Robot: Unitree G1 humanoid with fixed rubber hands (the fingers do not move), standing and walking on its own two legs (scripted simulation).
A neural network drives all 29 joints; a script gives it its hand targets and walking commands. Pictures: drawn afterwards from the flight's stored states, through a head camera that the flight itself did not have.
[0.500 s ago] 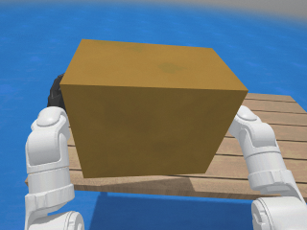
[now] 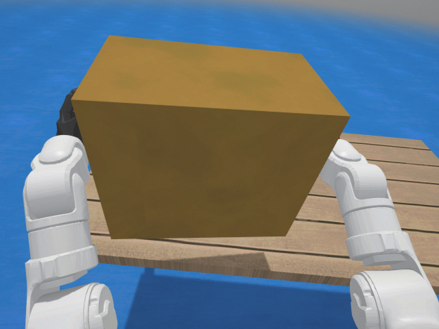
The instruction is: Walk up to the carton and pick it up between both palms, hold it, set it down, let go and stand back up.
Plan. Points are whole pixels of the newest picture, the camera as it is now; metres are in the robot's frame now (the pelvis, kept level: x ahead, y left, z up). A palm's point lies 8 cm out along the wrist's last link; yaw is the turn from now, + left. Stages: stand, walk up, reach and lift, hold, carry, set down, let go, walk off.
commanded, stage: hold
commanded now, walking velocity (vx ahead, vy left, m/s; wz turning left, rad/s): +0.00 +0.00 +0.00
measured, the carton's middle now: (206, 146) +0.38 +0.02 +0.21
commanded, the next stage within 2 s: none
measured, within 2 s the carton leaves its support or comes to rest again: neither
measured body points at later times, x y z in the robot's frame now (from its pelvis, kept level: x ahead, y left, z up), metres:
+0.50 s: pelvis +0.00 +0.01 +0.00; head -0.04 +0.04 +0.45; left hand +0.37 +0.23 +0.25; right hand +0.38 -0.18 +0.24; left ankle +0.05 +0.12 -0.75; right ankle -0.01 -0.11 -0.75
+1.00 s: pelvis +0.01 +0.01 +0.00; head -0.04 +0.04 +0.45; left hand +0.37 +0.22 +0.27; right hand +0.38 -0.19 +0.26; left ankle +0.05 +0.12 -0.75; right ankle -0.01 -0.11 -0.75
